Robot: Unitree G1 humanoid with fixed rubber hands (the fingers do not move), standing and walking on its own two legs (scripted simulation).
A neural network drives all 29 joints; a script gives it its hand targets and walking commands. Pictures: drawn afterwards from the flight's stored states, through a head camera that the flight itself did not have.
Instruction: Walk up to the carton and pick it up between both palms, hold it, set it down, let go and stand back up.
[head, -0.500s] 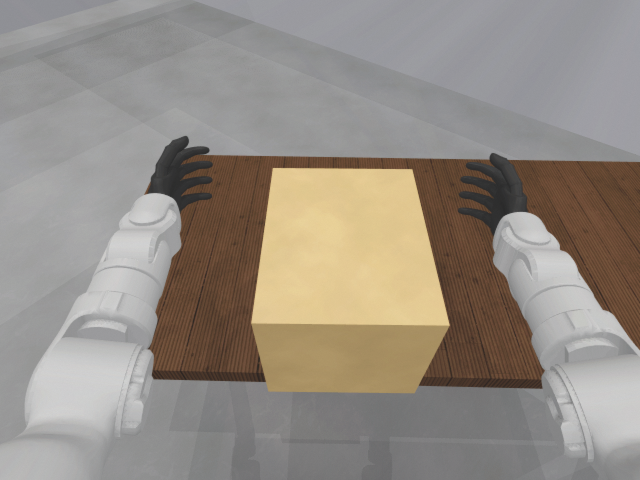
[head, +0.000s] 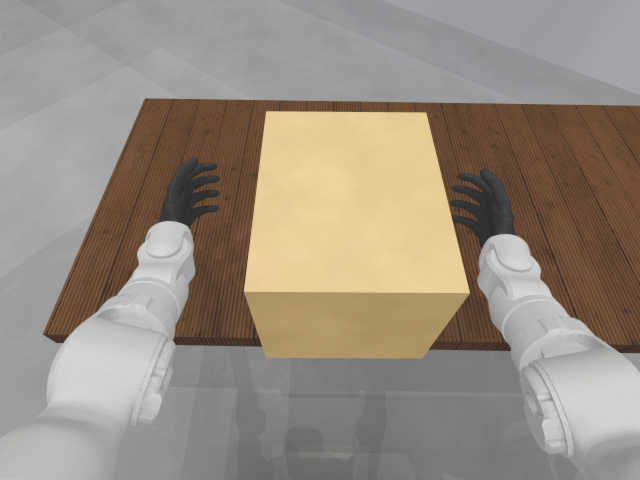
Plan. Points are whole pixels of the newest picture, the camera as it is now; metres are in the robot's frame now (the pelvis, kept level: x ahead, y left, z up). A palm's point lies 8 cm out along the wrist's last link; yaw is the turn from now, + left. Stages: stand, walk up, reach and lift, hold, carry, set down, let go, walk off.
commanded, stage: reach and lift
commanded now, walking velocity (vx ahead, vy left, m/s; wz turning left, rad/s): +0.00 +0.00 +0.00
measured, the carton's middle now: (345, 236) +0.45 -0.04 -0.01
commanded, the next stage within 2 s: none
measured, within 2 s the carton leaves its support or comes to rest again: neither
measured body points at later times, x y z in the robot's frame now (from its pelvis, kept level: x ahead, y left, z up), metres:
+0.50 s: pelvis -0.01 -0.01 -0.01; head +0.09 +0.00 +0.42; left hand +0.47 +0.15 +0.04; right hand +0.44 -0.20 +0.03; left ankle +0.02 +0.11 -0.71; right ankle +0.02 -0.10 -0.71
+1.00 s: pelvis +0.00 +0.00 +0.00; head +0.10 +0.01 +0.44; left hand +0.46 +0.13 +0.04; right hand +0.43 -0.19 +0.03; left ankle +0.02 +0.11 -0.71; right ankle +0.02 -0.10 -0.71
